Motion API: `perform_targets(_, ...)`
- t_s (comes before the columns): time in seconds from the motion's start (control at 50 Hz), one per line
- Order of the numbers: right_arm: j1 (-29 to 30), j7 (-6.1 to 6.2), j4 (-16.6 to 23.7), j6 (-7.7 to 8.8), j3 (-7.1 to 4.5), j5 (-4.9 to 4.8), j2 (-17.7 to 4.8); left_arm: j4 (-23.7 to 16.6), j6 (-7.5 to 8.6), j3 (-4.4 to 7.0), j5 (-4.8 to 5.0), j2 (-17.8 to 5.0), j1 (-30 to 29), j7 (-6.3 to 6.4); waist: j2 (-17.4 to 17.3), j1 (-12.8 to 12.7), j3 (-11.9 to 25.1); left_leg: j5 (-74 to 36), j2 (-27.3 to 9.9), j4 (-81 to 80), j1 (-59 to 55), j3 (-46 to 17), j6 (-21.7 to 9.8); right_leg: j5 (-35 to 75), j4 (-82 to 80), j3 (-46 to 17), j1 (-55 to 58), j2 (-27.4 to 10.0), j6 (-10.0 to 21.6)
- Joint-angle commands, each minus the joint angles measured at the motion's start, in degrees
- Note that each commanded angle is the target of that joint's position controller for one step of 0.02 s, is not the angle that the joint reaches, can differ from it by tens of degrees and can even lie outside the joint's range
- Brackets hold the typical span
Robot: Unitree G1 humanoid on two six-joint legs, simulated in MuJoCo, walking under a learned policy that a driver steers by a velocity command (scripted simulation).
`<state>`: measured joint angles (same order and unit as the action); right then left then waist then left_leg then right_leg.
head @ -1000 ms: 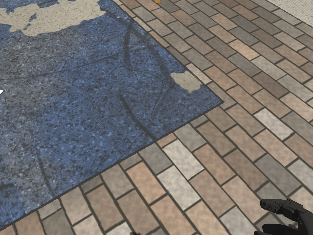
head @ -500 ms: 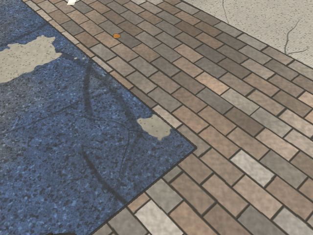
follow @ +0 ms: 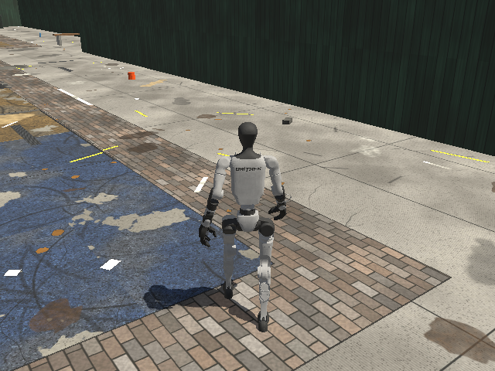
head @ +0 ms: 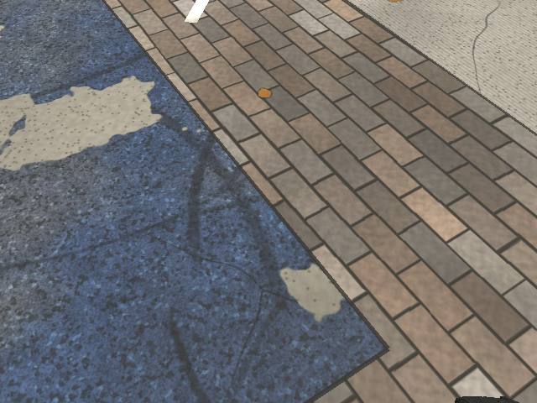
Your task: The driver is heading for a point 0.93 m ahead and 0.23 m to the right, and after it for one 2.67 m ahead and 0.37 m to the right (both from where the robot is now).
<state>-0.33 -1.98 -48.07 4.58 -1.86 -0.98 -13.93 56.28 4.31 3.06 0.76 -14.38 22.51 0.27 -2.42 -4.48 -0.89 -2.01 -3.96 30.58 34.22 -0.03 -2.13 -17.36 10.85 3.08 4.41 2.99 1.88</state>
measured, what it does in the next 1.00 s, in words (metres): walks ahead, turning right: left foot, then right foot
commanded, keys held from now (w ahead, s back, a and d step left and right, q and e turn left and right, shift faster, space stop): w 0.06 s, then w+e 0.76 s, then w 0.18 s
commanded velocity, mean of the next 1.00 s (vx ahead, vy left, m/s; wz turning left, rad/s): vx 0.50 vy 0.00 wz -0.39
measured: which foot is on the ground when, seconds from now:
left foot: up 0.00-0.06, down 0.08-0.64, up 0.66-1.00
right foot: down 0.00-0.08, up 0.10-0.60, down 0.62-1.00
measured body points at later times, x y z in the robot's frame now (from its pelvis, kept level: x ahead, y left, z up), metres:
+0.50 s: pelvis +0.27 +0.03 +0.00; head +0.29 +0.02 +0.45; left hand +0.48 +0.24 -0.11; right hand +0.24 -0.24 -0.14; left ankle +0.18 +0.13 -0.74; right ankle +0.43 -0.16 -0.69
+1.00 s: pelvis +0.54 -0.08 +0.01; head +0.57 -0.11 +0.46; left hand +0.72 +0.15 -0.10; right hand +0.62 -0.39 -0.09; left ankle +0.79 +0.00 -0.69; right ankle +0.45 -0.13 -0.74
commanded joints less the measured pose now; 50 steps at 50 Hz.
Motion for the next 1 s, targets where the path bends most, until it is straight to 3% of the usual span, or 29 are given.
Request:
perform_targets(0.02, 3.5, -0.71, 4.49, 1.38, -1.64, -0.18, -6.36, -1.38, -0.45, 2.39, 0.2, -10.39, 0.47, 0.61, 7.18, 3.06, -1.95, 5.26, 1.32, -2.0, -1.03, 0.87, -2.15, 34.43, 3.87, -6.8, 2.46, -18.33, 7.42)
perform_targets(0.04, -1.19, -0.58, 3.24, 1.43, -2.45, -0.08, -7.73, -1.61, -0.76, 2.48, 0.17, -10.76, -0.7, 0.66, 7.92, 5.86, 1.1, 6.01, 3.32, -2.67, -8.51, 2.68, -3.23, 44.01, 9.31, -5.68, 1.94, -17.25, 6.61)
perform_targets(0.06, -10.54, -0.19, 0.2, 1.34, -3.89, 0.0, -10.18, -1.95, -1.09, 2.01, -0.1, -9.64, -1.29, 0.69, 7.03, 10.11, 6.65, 4.59, 4.36, -3.01, -21.45, 3.44, -4.89, 47.59, 19.8, -3.56, -1.67, -14.24, 5.07)
perform_targets(0.08, -21.16, 0.49, -1.96, 1.25, -5.1, 0.86, -14.18, -3.3, -1.02, 0.99, -0.99, -7.65, -0.47, 0.66, 1.37, 13.33, 14.89, 3.65, -5.91, -1.02, -40.55, -8.21, -8.59, 31.74, 37.38, -2.03, -15.13, -10.7, 3.23)
perform_targets(0.1, -24.29, 0.46, -3.08, 0.93, -5.73, 0.97, -17.63, -3.37, 0.31, -1.37, -0.74, 0.8, 7.1, -0.1, -13.7, 9.28, 22.43, 13.7, -19.51, -7.23, -59.29, -35.63, -17.91, -10.94, 57.48, -3.15, -38.31, 0.48, -0.43)
perform_targets(0.12, -23.73, 0.55, -2.75, 0.93, -4.25, 0.46, -11.96, -2.6, 1.57, 0.04, 0.93, -5.54, 3.36, -0.28, -8.19, 11.84, 20.95, 20.85, -18.86, -12.05, -57.13, -39.36, -16.44, -16.38, 64.56, -11.46, -44.47, -1.46, 0.41)
perform_targets(0.14, -18.86, 0.86, -2.01, 1.18, -3.56, 0.46, -9.75, -4.5, 2.23, 1.12, 2.47, -8.88, -2.16, -0.31, -5.98, 11.08, 11.85, 19.29, -17.29, -13.5, -49.05, -29.94, -13.34, -11.67, 65.24, -10.85, -48.01, -4.35, 1.29)
perform_targets(0.16, -14.31, 0.94, -1.22, 1.44, -3.03, 0.74, -8.08, -5.05, 2.24, 1.22, 2.37, -8.77, -4.94, 0.13, -1.8, 9.03, 7.44, 15.41, -15.19, -15.37, -40.4, -22.78, -11.39, -5.94, 62.54, -9.31, -45.81, -7.64, 1.27)
perform_targets(0.18, -11.39, 0.78, -1.11, 1.77, -2.56, 1.09, -6.13, -5.15, 1.76, 1.61, 1.55, -8.13, -6.19, 0.56, -1.02, 7.45, 3.92, 11.99, -13.13, -17.56, -33.47, -17.54, -10.11, -2.44, 59.2, -8.97, -43.45, -9.33, 0.97)
perform_targets(0.22, -9.61, 0.59, -1.76, 2.27, -2.2, 1.91, -4.51, -4.41, 0.01, 1.75, 1.27, -5.42, -3.39, 0.61, -3.12, 4.57, 2.32, 9.05, -10.73, -21.19, -26.51, -10.66, -8.76, 1.23, 56.27, -9.5, -37.6, -11.2, 0.87)
perform_targets(0.24, -9.88, 0.65, -2.27, 2.5, -2.36, 1.88, -4.92, -4.43, -0.69, 1.64, 1.33, -4.11, -2.99, 0.57, -2.7, 4.04, 1.54, 7.09, -10.57, -22.4, -24.85, -8.26, -9.01, 1.88, 55.42, -9.38, -37.36, -11.53, 0.67)
perform_targets(0.3, -11.12, 1.52, -3.49, 2.73, -3.04, 2.12, -7.04, -6.35, -1.72, 1.91, 0.95, -3.87, -6.47, 0.64, -0.92, 3.89, -0.91, 1.98, -10.5, -24.3, -24.63, -2.41, -9.16, 8.52, 50.64, -10.35, -42.5, -11.65, -0.25)
perform_targets(0.4, -12.65, 2.8, -4.01, 2.15, -3.19, 1.83, -8.4, -9.34, -1.1, 1.48, 0.38, -2.86, -14.34, -0.81, 0.07, 5.96, -2.58, -2.23, -8.55, -25.04, -27.29, 6.48, -6.97, 21.95, 34.93, -6.37, -42.89, -10.29, -0.58)
perform_targets(0.46, -16.56, 3.2, -5.19, 1.24, -3.47, 1.25, -9.4, -12.27, -1.08, 0.75, 0.27, -1.83, -20.46, -1.9, 1.19, 8.43, -4.42, -4.43, -10.32, -23.89, -33.25, 8.65, -6.77, 22.08, 29.05, -3.6, -45.0, -9.76, 0.15)
perform_targets(0.52, -18.71, 3.27, -5.82, -0.32, -3.88, 0.63, -10.26, -15.28, -1.2, 0.6, 0.49, -2.01, -23.96, -3.16, 0.82, 8.92, -5.14, -11.31, -12.59, -19.77, -40.52, 10.23, -6.29, 16.31, 26.0, -1.1, -47.16, -8.55, 1.52)
perform_targets(0.58, -16.53, 3.83, -4.63, -1.61, -4.6, 0.2, -12.59, -16.47, -1.59, 1.92, 0.64, -4.7, -20.24, -3.97, -2.58, 4.91, -0.79, -36.89, -13.03, -9.13, -42.71, 12.6, -4.5, 7.79, 25.71, 3.61, -37.56, -3.63, 4.51)
perform_targets(0.6, -15.71, 4.05, -4.19, -2.11, -4.78, 0.18, -13.23, -15.56, -1.73, 3.03, 0.83, -6.68, -14.71, -3.96, -3.32, 1.59, 2.37, -42.93, -12.48, -0.89, -41.62, 13.18, -3.75, 5.91, 25.29, 4.64, -30.28, -1.33, 6.02)
perform_targets(0.62, -14.43, 4.18, -3.63, -2.31, -4.61, -0.07, -13.11, -13.39, -1.76, 4.86, 0.92, -9.87, -5.55, -3.37, -2.11, -3.42, 6.99, -39.7, -10.26, 11.35, -36.25, 14.23, -1.9, 9.73, 20.64, 3.95, -16.71, 0.76, 8.29)
perform_targets(0.64, -15.34, 4.1, -2.23, -1.65, -3.77, 1.1, -10.93, -11.72, -2.37, 6.76, 0.73, -15.39, 2.35, -1.92, 5.91, -5.55, 12.36, -17.22, -7.15, 29.73, -21.04, 14.32, 0.69, 9.87, 19.19, -10.6, 0.66, -7.9, 11.93)
perform_targets(0.66, -18.79, 3.07, 0.84, 0.5, -1.52, 1.68, -3.2, -13.49, -1.89, 6.96, 0.86, -19.0, -1.33, -1.78, 17.95, 1.36, 17.33, 33.08, 6.93, 50.01, 3.75, 6.26, 4.06, 2.21, 10.52, -45.37, 17.13, -21.5, 23.62)
perform_targets(0.68, -13.17, 1.89, 1.95, 3.27, -2.34, -0.47, -8.13, -13.92, -1.39, 5.33, 0.06, -14.23, 0.53, -2.03, 10.89, -2.49, 20.41, 33.63, 4.85, 53.27, 10.12, -5.66, 2.23, 1.61, 5.5, -48.65, 18.88, -22.56, 22.72)
perform_targets(0.7, -9.18, 1.39, 3.38, 4.43, -2.6, -2.17, -9.21, -13.87, -0.76, 4.53, -0.27, -11.1, -1.21, -1.94, 8.53, -2.22, 13.45, 29.34, 2.06, 50.9, 12.99, -5.43, 0.61, 5.45, 5.9, -39.1, 13.6, -20.58, 20.03)
perform_targets(0.72, -8.96, 1.66, 2.96, 4.74, -2.54, -1.45, -8.62, -14.34, -0.22, 4.03, 0.03, -9.35, -5.07, -2.1, 2.54, 0.92, 7.83, 25.11, -0.67, 44.48, 10.53, -5.21, 0.29, 11.57, 5.68, -31.55, 4.15, -17.62, 17.7)
perform_targets(0.74, -8.98, 2.11, 2.29, 4.27, -3.17, 0.05, -9.38, -15.18, 0.02, 3.42, 0.0, -7.38, -8.62, -1.97, 1.74, 2.89, 5.69, 22.98, -2.5, 39.02, 6.48, -4.96, 0.72, 16.42, 5.08, -26.64, -2.81, -15.49, 16.03)
perform_targets(0.76, -10.12, 2.07, 2.11, 3.38, -3.49, 0.52, -9.56, -16.15, 0.08, 3.01, -0.49, -6.75, -10.44, -1.7, 2.52, 4.6, 4.52, 21.54, -3.35, 36.83, 2.79, -5.16, 1.33, 19.2, 3.74, -24.63, -7.85, -14.25, 15.77)
perform_targets(0.8, -10.63, 2.16, 2.69, 1.93, -3.5, 1.3, -8.33, -16.4, 0.25, 3.26, -0.24, -8.17, -10.33, -1.17, 2.64, 5.85, 3.46, 19.94, -3.29, 31.79, 0.36, -4.19, 3.35, 22.84, 1.97, -22.51, -13.15, -13.22, 16.11)
perform_targets(0.86, -5.76, 2.4, 4.37, 1.13, -2.81, 1.8, -6.48, -15.92, 0.25, 3.66, -0.16, -9.96, -8.14, 0.03, 3.97, 4.63, 1.52, 10.37, -2.33, 20.2, 1.22, -2.57, 5.7, 24.8, 0.79, -17.26, -16.49, -10.98, 14.8)
perform_targets(0.92, -0.4, 1.72, 5.42, 1.51, -1.89, 1.52, -4.75, -14.75, -0.03, 3.34, -0.01, -9.2, -5.59, 0.39, 5.99, 1.75, 0.95, -2.66, -0.22, 6.94, -3.26, -1.3, 5.47, 20.28, 1.21, -13.02, -18.1, -8.06, 11.46)
perform_targets(1.0, 4.62, 0.81, 7.25, 2.16, -1.83, 0.58, -6.16, -12.47, 0.02, 3.21, 0.14, -9.37, -1.79, 0.08, 7.16, -0.69, -0.85, -5.02, 0.73, 0.52, -2.57, -1.82, 3.63, 15.14, 2.98, -16.1, -12.87, -11.26, 10.74)
Keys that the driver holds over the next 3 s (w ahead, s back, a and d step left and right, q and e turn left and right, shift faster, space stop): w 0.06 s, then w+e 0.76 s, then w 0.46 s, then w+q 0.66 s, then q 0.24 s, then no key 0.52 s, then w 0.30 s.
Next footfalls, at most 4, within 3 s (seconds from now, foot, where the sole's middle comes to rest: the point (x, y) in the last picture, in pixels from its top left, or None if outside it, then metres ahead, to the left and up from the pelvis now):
0.08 left None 0.22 0.13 -0.77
0.62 right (362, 401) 0.49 -0.14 -0.77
1.14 left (330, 274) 0.84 -0.06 -0.77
1.62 right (442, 240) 0.98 -0.39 -0.77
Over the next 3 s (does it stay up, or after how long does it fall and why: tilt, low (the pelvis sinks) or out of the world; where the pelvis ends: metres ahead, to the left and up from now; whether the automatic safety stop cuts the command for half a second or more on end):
stays up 1.29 -0.27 -0.01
